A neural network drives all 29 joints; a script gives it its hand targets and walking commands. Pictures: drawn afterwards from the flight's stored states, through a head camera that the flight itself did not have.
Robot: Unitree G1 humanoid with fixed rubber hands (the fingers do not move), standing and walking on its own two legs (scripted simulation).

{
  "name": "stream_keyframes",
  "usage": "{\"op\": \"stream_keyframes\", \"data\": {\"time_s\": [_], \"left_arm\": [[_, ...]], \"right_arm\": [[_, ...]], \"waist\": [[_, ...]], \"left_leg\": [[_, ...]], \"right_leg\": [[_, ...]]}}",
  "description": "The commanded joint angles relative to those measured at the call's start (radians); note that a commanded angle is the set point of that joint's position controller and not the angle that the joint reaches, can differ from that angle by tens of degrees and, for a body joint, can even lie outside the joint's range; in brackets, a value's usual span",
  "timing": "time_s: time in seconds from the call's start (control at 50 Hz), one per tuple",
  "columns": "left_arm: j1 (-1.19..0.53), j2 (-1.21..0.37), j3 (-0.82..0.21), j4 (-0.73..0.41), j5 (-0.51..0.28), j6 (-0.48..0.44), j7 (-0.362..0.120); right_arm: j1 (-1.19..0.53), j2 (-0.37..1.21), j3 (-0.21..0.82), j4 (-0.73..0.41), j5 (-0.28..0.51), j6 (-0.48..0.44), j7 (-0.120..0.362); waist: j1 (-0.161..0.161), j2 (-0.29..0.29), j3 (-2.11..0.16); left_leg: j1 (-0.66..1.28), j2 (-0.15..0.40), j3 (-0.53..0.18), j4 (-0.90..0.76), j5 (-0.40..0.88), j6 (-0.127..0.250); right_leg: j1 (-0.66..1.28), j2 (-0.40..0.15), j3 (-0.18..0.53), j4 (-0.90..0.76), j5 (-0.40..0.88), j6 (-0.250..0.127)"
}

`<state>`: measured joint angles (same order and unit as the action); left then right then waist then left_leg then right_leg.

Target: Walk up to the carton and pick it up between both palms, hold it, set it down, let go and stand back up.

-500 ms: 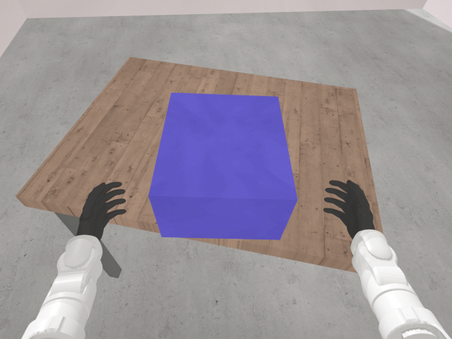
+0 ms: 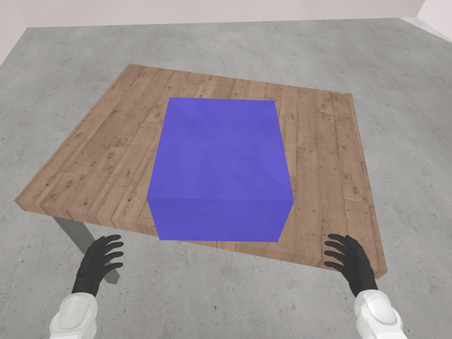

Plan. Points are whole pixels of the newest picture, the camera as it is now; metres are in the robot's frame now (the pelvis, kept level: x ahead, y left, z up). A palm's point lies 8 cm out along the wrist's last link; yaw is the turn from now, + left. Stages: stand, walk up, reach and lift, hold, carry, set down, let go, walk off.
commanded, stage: set down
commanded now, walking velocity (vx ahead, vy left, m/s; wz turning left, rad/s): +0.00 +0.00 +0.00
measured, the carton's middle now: (220, 166) +0.50 +0.03 -0.03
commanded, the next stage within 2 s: let go in 1.62 s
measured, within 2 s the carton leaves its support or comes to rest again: neither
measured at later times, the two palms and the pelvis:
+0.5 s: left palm (85, 314) +0.17 +0.26 -0.05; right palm (360, 320) +0.17 -0.22 -0.05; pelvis +0.02 +0.00 +0.00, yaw -1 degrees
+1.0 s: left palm (95, 324) +0.16 +0.24 -0.08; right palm (354, 338) +0.15 -0.22 -0.08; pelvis +0.02 +0.01 +0.00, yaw -2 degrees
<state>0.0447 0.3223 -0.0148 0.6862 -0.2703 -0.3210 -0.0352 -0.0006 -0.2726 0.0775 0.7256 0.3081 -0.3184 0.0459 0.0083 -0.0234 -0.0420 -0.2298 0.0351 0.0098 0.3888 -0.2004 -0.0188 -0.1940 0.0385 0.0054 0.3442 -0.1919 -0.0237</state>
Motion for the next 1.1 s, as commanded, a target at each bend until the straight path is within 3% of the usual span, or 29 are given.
{"op": "stream_keyframes", "data": {"time_s": [0.0,0.08,0.18,0.3,0.4,0.44,0.54,0.56,0.66,0.7,0.84,0.94,1.0,1.08], "left_arm": [[-0.066,0.137,0.052,-0.184,0.023,-0.015,0.003],[0.006,0.125,0.049,-0.200,0.041,0.021,0.016],[0.012,0.139,0.032,-0.305,0.033,0.040,0.033],[0.138,0.107,0.035,-0.291,0.084,0.131,0.017],[0.190,0.113,0.066,-0.351,0.118,0.172,-0.002],[0.203,0.109,0.072,-0.369,0.139,0.193,-0.004],[0.209,0.083,0.063,-0.382,0.173,0.328,-0.010],[0.218,0.086,0.061,-0.395,0.184,0.348,-0.006],[0.194,0.088,0.071,-0.454,0.194,0.385,0.013],[0.208,0.083,0.063,-0.432,0.207,0.419,0.009],[0.156,0.038,0.072,-0.434,0.249,0.581,0.003],[0.132,0.016,0.060,-0.432,0.265,0.625,0.012],[0.095,0.014,0.053,-0.417,0.260,0.665,0.017],[0.088,0.005,0.054,-0.416,0.278,0.726,0.024]], "right_arm": [[-0.057,-0.124,-0.047,-0.162,-0.016,-0.035,-0.004],[0.015,-0.116,-0.052,-0.189,-0.043,-0.026,0.001],[0.041,-0.122,-0.080,-0.276,-0.063,-0.007,0.008],[0.182,-0.101,-0.065,-0.190,-0.079,0.030,0.009],[0.221,-0.089,-0.045,-0.247,-0.087,0.020,-0.010],[0.235,-0.083,-0.055,-0.244,-0.102,0.028,-0.013],[0.240,-0.062,-0.073,-0.212,-0.139,0.101,-0.015],[0.256,-0.055,-0.076,-0.214,-0.143,0.113,-0.014],[0.235,-0.043,-0.088,-0.277,-0.158,0.127,-0.014],[0.252,-0.032,-0.088,-0.222,-0.166,0.150,-0.014],[0.210,-0.028,-0.088,-0.150,-0.177,0.249,-0.019],[0.163,-0.032,-0.104,-0.142,-0.197,0.272,-0.018],[0.129,-0.011,-0.112,-0.139,-0.213,0.301,-0.019],[0.144,-0.016,-0.136,-0.101,-0.228,0.348,-0.015]], "waist": [[0.011,0.031,-0.155],[0.020,0.028,-0.097],[0.027,0.032,-0.105],[0.016,0.067,-0.071],[0.026,0.003,-0.062],[0.036,0.024,-0.051],[0.023,0.030,0.014],[0.023,0.046,0.007],[0.041,0.008,-0.048],[0.033,0.044,-0.042],[0.030,0.031,-0.025],[0.032,0.027,-0.048],[0.029,0.015,-0.047],[0.019,0.040,-0.047]], "left_leg": [[0.140,-0.040,0.029,-0.014,0.223,-0.054],[0.139,-0.036,0.036,-0.028,0.187,-0.057],[0.129,-0.037,0.046,-0.035,0.156,-0.061],[0.163,-0.034,0.049,-0.029,0.215,-0.065],[0.191,-0.042,0.047,-0.014,0.324,-0.058],[0.184,-0.041,0.053,-0.028,0.306,-0.056],[0.185,-0.037,0.059,-0.046,0.218,-0.063],[0.180,-0.038,0.061,-0.050,0.212,-0.062],[0.174,-0.045,0.070,-0.024,0.282,-0.042],[0.184,-0.042,0.066,-0.025,0.275,-0.047],[0.202,-0.033,0.052,-0.030,0.307,-0.047],[0.204,-0.033,0.050,-0.027,0.334,-0.046],[0.190,-0.031,0.053,-0.027,0.280,-0.041],[0.204,-0.027,0.051,-0.035,0.270,-0.044]], "right_leg": [[0.028,-0.001,0.027,-0.060,0.134,0.017],[0.013,-0.003,0.022,-0.067,0.089,0.012],[0.009,0.005,0.007,-0.049,0.070,0.018],[0.009,-0.005,0.017,-0.059,0.118,0.019],[0.044,0.009,0.025,-0.064,0.222,0.029],[0.045,0.009,0.026,-0.064,0.207,0.031],[0.018,0.003,0.017,-0.091,0.102,0.026],[0.022,-0.003,0.019,-0.088,0.105,0.025],[0.036,0.003,0.024,-0.052,0.191,0.042],[0.006,-0.005,0.027,-0.058,0.172,0.035],[0.008,-0.008,0.032,-0.071,0.204,0.024],[0.019,-0.002,0.031,-0.065,0.214,0.021],[-0.001,-0.005,0.030,-0.065,0.167,0.024],[0.008,-0.011,0.030,-0.069,0.151,0.012]]}}
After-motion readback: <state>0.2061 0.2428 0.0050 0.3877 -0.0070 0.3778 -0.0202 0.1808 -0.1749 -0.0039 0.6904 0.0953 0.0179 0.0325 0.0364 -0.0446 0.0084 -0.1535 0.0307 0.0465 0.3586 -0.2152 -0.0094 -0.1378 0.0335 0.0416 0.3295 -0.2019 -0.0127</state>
